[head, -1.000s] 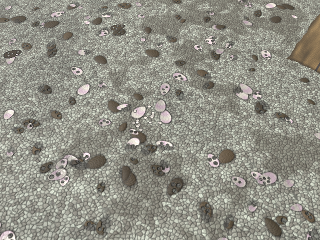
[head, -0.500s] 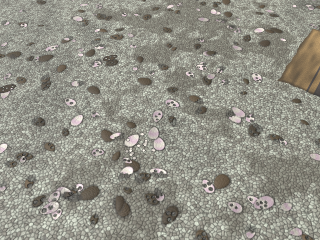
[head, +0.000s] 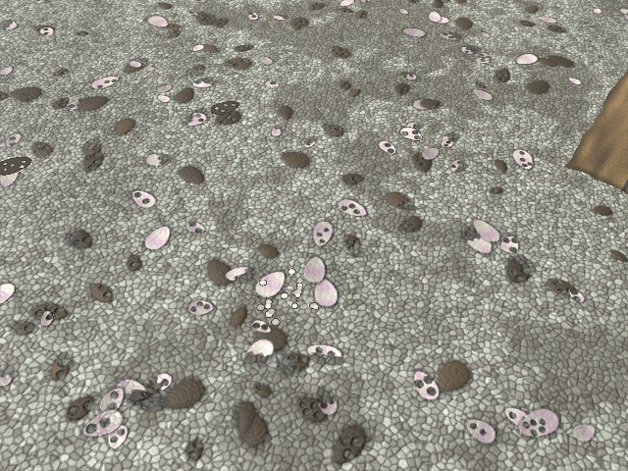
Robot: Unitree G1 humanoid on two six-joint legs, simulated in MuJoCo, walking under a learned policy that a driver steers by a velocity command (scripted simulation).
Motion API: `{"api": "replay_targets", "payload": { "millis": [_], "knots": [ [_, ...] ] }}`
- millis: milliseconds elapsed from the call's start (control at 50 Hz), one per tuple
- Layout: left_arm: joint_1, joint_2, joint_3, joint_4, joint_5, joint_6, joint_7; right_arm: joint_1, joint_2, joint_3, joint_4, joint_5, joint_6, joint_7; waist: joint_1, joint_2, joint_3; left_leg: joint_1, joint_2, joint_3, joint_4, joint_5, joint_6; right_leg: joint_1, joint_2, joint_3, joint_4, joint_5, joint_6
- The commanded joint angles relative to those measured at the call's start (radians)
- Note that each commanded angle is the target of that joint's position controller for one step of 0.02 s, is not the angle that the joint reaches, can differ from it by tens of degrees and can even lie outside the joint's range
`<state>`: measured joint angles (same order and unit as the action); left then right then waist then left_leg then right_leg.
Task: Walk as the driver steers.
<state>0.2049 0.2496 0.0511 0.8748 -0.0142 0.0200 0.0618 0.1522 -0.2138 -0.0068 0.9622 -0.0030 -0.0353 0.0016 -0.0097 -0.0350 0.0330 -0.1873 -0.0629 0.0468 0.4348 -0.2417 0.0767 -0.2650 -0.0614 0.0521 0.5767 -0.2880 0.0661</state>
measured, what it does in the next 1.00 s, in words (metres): steps on the spot: right foot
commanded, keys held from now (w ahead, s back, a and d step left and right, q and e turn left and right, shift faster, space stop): no key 0.88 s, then w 0.12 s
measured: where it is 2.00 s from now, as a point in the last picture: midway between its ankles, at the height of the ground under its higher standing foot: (355, 459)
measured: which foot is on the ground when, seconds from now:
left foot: down 0.00-1.00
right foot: up 0.00-0.00, down 0.02-0.94, up 0.96-1.00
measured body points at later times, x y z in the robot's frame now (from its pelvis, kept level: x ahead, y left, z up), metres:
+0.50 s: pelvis +0.02 -0.02 +0.00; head +0.03 -0.01 +0.45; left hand +0.06 +0.24 -0.15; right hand +0.08 -0.27 -0.15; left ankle -0.01 +0.08 -0.74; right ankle +0.00 -0.16 -0.74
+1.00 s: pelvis +0.01 -0.02 +0.00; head +0.02 -0.02 +0.45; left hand +0.02 +0.23 -0.16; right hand +0.03 -0.27 -0.16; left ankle -0.01 +0.07 -0.74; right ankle +0.00 -0.15 -0.72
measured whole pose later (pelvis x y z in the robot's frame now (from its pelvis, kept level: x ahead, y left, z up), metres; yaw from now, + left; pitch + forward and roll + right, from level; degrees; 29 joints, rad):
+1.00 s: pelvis +0.01 -0.02 +0.00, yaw +0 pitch -1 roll +0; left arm 0.28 0.19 0.04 1.14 -0.01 -0.01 0.05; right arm 0.28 -0.20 -0.03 1.08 0.01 -0.01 -0.03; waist -0.01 0.00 0.01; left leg -0.17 -0.04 0.04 0.49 -0.31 0.07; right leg -0.26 -0.03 0.00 0.67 -0.41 -0.01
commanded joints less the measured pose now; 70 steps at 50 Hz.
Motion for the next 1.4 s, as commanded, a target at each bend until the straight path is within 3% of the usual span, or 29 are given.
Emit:
{"api": "replay_targets", "payload": {
  "millis": [20,40,60,80,100,160,240,560,880,900,920,940,960,980,1020,1080,1140,1180,1200,1220,1240,1260,1280,1300,1340,1360,1400],
  "knots": [
    [0.061,0.086,0.017,-0.009,0.021,-0.005,0.0,-0.009,-0.135,-0.025,-0.025,0.007,-0.006,0.001,0.03,0.092,-0.044,-0.055,0.203,-0.179,-0.11,0.216,0.063,0.158,-0.01,0.001,-0.161,0.246,-0.032],
    [0.064,0.114,0.021,-0.01,0.025,-0.005,0.0,0.012,-0.126,-0.022,-0.018,-0.006,-0.01,0.007,0.012,0.053,-0.039,-0.085,0.163,-0.161,-0.11,0.075,0.031,0.189,-0.043,0.029,-0.151,0.324,-0.049],
    [0.046,0.154,0.032,0.002,0.012,-0.006,-0.003,0.041,-0.13,-0.027,-0.015,-0.011,-0.01,0.012,-0.028,-0.023,-0.016,-0.096,0.106,-0.122,-0.12,0.026,0.01,0.169,-0.031,0.015,-0.106,0.315,-0.069],
    [0.039,0.129,0.032,0.012,0.009,-0.012,-0.009,0.023,-0.128,-0.026,-0.009,-0.009,-0.008,0.009,-0.007,-0.03,-0.011,-0.066,0.086,-0.092,-0.101,0.033,-0.003,0.131,-0.013,0.005,-0.108,0.255,-0.07],
    [0.036,0.098,0.025,0.02,0.015,-0.018,-0.012,0.0,-0.126,-0.025,-0.009,-0.004,-0.005,0.005,0.003,-0.016,-0.011,-0.048,0.083,-0.081,-0.077,0.076,-0.007,0.119,-0.011,0.008,-0.122,0.264,-0.062],
    [0.037,0.091,0.024,0.048,0.016,-0.039,-0.015,0.011,-0.126,-0.026,0.005,-0.003,0.011,-0.006,-0.004,-0.014,-0.045,0.005,0.082,-0.066,-0.03,0.233,-0.007,0.117,-0.004,0.0,-0.121,0.329,-0.055],
    [0.036,0.084,0.021,0.08,0.012,-0.039,-0.013,0.012,-0.123,-0.026,0.02,0.001,0.021,-0.011,-0.003,0.001,-0.05,0.024,0.086,-0.067,-0.017,0.256,-0.005,0.112,0.003,-0.008,-0.121,0.321,-0.058],
    [0.047,0.055,0.008,0.183,0.014,-0.028,-0.005,0.055,-0.108,-0.023,0.075,0.002,0.027,-0.022,0.004,0.034,0.0,-0.003,0.092,-0.077,-0.048,0.164,-0.016,0.099,0.021,-0.025,-0.15,0.224,-0.054],
    [0.078,0.032,-0.004,0.242,0.014,-0.028,-0.002,0.108,-0.084,-0.021,0.095,0.003,0.023,-0.027,0.007,0.037,0.02,-0.018,0.099,-0.094,-0.085,0.095,-0.011,0.076,0.024,-0.03,-0.171,0.165,-0.049],
    [0.096,0.021,-0.006,0.253,0.013,-0.027,-0.001,0.129,-0.083,-0.021,0.104,0.004,0.024,-0.029,0.005,0.047,-0.004,-0.006,0.095,-0.095,-0.099,-0.026,-0.005,0.08,0.041,-0.052,-0.157,0.082,-0.051],
    [0.096,0.021,-0.005,0.254,0.007,-0.027,0.0,0.141,-0.108,-0.031,0.106,0.012,0.027,-0.033,-0.003,0.069,0.007,-0.01,0.101,-0.119,-0.12,-0.221,0.018,0.046,0.072,-0.089,-0.102,-0.047,-0.057],
    [0.079,0.021,-0.004,0.242,0.005,-0.03,0.001,0.16,-0.145,-0.044,0.105,0.02,0.029,-0.035,-0.017,0.114,0.034,-0.018,0.151,-0.196,-0.166,-0.424,0.055,-0.029,0.094,-0.119,-0.022,-0.154,-0.065],
    [0.044,0.02,-0.004,0.219,0.004,-0.039,-0.001,0.197,-0.172,-0.054,0.105,0.024,0.026,-0.035,-0.036,0.164,0.067,-0.011,0.247,-0.327,-0.24,-0.582,0.106,-0.128,0.093,-0.133,0.08,-0.192,-0.075],
    [0.006,0.014,-0.006,0.195,0.002,-0.053,-0.008,0.218,-0.201,-0.067,0.103,0.024,0.017,-0.036,-0.051,0.205,0.105,-0.033,0.348,-0.469,-0.305,-0.636,0.165,-0.19,0.056,-0.104,0.198,-0.184,-0.09],
    [-0.037,0.031,0.004,0.166,-0.015,-0.079,-0.025,0.224,-0.185,-0.069,0.092,0.008,-0.014,-0.037,-0.049,0.174,0.144,0.029,0.442,-0.584,-0.35,-0.529,0.223,-0.377,-0.016,-0.02,0.428,-0.248,-0.115],
    [-0.026,0.043,0.017,0.166,-0.021,-0.111,-0.044,0.174,-0.142,-0.062,0.057,0.03,-0.035,-0.031,-0.014,0.106,0.091,0.109,0.364,-0.409,-0.322,-0.308,0.148,-0.395,-0.058,-0.022,0.314,-0.163,-0.131],
    [-0.014,0.005,0.011,0.172,-0.018,-0.122,-0.055,0.176,-0.182,-0.071,0.05,0.034,-0.025,-0.029,0.004,0.145,0.046,-0.015,0.27,-0.237,-0.277,-0.207,0.116,-0.141,0.008,-0.116,0.092,-0.083,-0.105],
    [0.082,0.009,0.018,0.21,-0.017,-0.116,-0.059,0.168,-0.193,-0.074,0.045,0.046,-0.018,-0.025,0.055,0.127,0.033,-0.155,0.243,-0.193,-0.2,-0.247,0.108,0.075,0.065,-0.177,-0.027,0.049,-0.091],
    [0.157,0.022,0.026,0.239,-0.015,-0.11,-0.056,0.168,-0.18,-0.07,0.041,0.045,-0.018,-0.023,0.084,0.106,0.017,-0.214,0.224,-0.183,-0.142,-0.258,0.096,0.176,0.087,-0.186,-0.042,0.051,-0.09],
    [0.243,0.044,0.036,0.258,-0.015,-0.107,-0.053,0.142,-0.143,-0.057,0.031,0.038,-0.024,-0.02,0.129,0.059,0.008,-0.283,0.186,-0.138,0.004,-0.186,0.064,0.275,0.054,-0.122,-0.087,0.024,-0.109],
    [0.362,0.134,0.056,0.265,-0.006,-0.112,-0.045,0.116,-0.059,-0.034,0.007,0.018,-0.031,-0.011,0.164,-0.177,-0.034,-0.403,0.095,-0.002,0.414,-0.165,-0.01,0.363,-0.176,0.208,-0.241,-0.125,-0.181],
    [0.424,0.204,0.057,0.269,0.013,-0.129,-0.062,0.112,-0.029,-0.033,-0.037,0.031,-0.051,-0.015,0.143,-0.304,-0.057,-0.617,-0.001,-0.053,0.689,-0.316,-0.015,0.418,-0.348,0.668,-0.427,-0.345,-0.322],
    [0.332,0.166,0.039,0.254,0.018,-0.148,-0.07,0.098,-0.077,-0.04,-0.046,0.055,-0.067,-0.012,0.099,-0.176,0.008,-0.698,0.076,-0.147,0.837,-0.256,0.012,0.346,-0.376,0.697,-0.442,-0.458,-0.343],
    [0.237,0.107,0.02,0.221,0.01,-0.158,-0.077,0.079,-0.108,-0.045,-0.054,0.06,-0.077,-0.004,0.069,-0.105,0.062,-0.735,0.123,-0.152,0.852,-0.137,0.035,0.296,-0.33,0.562,-0.433,-0.418,-0.303],
    [0.122,0.077,0.003,0.182,0.011,-0.157,-0.089,0.084,-0.131,-0.06,-0.038,0.033,-0.079,-0.008,0.018,-0.051,0.066,-0.647,0.185,-0.127,0.74,0.028,0.028,0.213,-0.229,0.318,-0.443,-0.131,-0.235],
    [0.124,0.051,-0.004,0.182,0.014,-0.151,-0.087,0.089,-0.133,-0.066,-0.029,0.031,-0.07,-0.004,0.012,-0.062,0.059,-0.594,0.198,-0.117,0.692,0.071,0.019,0.194,-0.188,0.211,-0.448,-0.008,-0.206],
    [0.197,0.049,-0.006,0.202,0.025,-0.147,-0.073,0.085,-0.098,-0.064,-0.019,0.033,-0.05,0.003,0.024,-0.061,0.045,-0.575,0.193,-0.089,0.656,0.139,-0.004,0.206,-0.153,0.086,-0.447,0.194,-0.197]
  ]
}}
Keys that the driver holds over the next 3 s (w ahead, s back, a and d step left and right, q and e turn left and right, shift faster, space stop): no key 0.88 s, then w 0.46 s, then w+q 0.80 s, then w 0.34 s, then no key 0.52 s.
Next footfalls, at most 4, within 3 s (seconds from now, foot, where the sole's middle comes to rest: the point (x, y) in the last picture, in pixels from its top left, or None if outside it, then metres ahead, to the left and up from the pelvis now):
0.02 right None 0.04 -0.16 -0.78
1.22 right None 0.13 -0.18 -0.78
1.74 left None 0.48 0.04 -0.78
2.22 right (343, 344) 0.80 -0.07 -0.78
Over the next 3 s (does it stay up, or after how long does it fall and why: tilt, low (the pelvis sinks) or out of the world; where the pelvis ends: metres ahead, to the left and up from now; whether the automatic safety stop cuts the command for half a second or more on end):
stays up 0.86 0.11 -0.01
